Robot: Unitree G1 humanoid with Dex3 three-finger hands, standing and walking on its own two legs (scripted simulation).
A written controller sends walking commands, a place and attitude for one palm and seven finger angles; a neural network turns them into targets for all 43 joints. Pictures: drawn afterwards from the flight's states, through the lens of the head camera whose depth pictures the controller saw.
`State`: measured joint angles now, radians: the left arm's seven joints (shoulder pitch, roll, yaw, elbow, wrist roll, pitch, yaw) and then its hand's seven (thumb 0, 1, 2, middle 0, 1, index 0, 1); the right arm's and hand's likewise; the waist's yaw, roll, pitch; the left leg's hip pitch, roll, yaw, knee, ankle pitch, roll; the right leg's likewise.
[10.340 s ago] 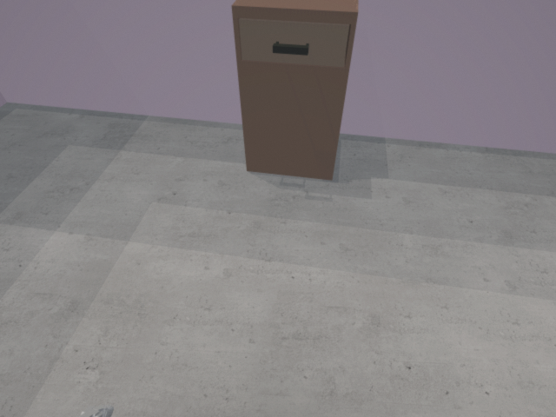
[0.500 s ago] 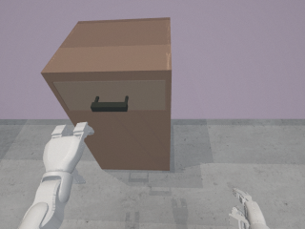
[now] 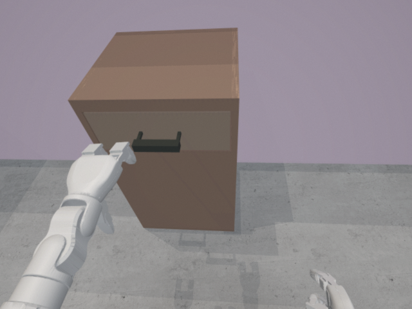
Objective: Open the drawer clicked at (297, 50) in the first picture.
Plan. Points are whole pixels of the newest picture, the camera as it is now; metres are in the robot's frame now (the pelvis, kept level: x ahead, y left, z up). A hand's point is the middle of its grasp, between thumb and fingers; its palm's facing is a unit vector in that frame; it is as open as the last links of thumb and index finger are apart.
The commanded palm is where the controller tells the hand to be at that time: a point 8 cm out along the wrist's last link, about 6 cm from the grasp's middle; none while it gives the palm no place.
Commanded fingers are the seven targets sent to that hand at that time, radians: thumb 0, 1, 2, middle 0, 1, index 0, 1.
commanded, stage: raise the hand with hooked fingers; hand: left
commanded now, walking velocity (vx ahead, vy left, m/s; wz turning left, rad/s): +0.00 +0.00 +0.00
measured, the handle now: (158, 140) +0.57 +0.24 -0.06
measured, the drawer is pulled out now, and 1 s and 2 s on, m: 0.00 0.00 0.00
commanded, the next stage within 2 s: move the hooked fingers above the handle in 0.20 s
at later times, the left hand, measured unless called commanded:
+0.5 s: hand (121, 187) +0.32 +0.22 +0.06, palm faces +0.00 -0.05 -1.00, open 13.8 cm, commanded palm +0.31 +0.23 +0.12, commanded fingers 0.00 -0.50 0.30 -0.30 -1.20 -0.30 -1.20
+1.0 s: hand (138, 161) +0.41 +0.22 +0.04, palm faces -0.01 -0.01 -1.00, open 13.8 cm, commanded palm +0.39 +0.23 +0.10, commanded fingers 0.00 -0.50 0.30 -0.30 -1.20 -0.30 -1.20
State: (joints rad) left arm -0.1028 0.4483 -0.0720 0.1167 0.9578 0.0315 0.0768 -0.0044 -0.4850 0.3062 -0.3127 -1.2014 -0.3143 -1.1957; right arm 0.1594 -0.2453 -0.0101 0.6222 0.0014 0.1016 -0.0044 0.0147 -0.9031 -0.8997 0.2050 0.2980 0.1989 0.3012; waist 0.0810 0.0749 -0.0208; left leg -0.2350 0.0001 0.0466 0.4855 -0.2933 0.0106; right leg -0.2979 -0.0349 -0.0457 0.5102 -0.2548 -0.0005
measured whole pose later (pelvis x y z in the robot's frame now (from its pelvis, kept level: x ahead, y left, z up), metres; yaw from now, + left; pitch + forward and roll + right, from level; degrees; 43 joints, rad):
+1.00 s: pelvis +0.00 -0.01 -0.01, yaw +0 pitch +10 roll +1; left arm -0.51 0.44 -0.06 0.69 1.05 -0.07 0.23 0.00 -0.48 0.31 -0.31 -1.20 -0.32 -1.20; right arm 0.28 -0.26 -0.07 0.69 0.01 0.09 -0.03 0.01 -0.90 -0.90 0.20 0.30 0.20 0.30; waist 0.00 0.05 -0.07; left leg -0.43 0.01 0.05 0.60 -0.33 0.00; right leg -0.50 -0.02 -0.04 0.62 -0.29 -0.01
